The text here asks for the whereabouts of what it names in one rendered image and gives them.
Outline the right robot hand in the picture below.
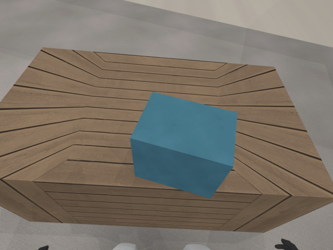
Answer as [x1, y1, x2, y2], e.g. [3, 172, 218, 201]
[275, 239, 298, 250]

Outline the pedestal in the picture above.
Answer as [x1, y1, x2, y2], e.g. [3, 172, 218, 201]
[0, 47, 333, 233]

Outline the carton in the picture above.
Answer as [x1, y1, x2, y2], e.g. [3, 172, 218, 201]
[130, 92, 237, 198]

